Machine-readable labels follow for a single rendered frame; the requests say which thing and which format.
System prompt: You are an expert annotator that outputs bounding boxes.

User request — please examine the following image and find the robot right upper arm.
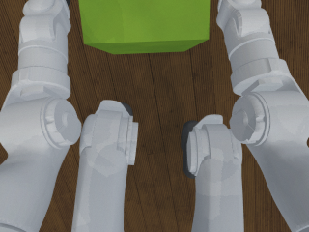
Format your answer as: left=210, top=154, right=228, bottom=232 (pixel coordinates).
left=229, top=90, right=309, bottom=232

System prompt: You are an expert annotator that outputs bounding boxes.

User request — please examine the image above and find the carton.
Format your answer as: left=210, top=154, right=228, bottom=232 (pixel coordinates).
left=78, top=0, right=211, bottom=55

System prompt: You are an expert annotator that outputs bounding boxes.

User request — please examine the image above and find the robot thigh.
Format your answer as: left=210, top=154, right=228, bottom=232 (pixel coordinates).
left=186, top=124, right=244, bottom=232
left=71, top=109, right=139, bottom=232

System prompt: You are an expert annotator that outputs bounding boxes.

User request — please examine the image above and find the robot right thigh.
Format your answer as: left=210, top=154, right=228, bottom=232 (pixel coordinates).
left=186, top=124, right=244, bottom=232

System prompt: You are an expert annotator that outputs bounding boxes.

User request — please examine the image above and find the right robot forearm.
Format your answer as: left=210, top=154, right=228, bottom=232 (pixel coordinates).
left=216, top=0, right=306, bottom=97

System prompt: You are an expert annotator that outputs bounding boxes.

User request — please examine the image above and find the robot left thigh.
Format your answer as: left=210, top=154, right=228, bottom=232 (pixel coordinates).
left=71, top=109, right=139, bottom=232

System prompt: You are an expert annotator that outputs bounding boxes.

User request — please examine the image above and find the robot left upper arm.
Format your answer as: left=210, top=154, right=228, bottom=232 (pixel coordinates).
left=0, top=96, right=82, bottom=232

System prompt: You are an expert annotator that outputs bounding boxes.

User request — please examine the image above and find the left robot forearm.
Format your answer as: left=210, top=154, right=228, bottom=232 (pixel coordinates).
left=1, top=0, right=71, bottom=111

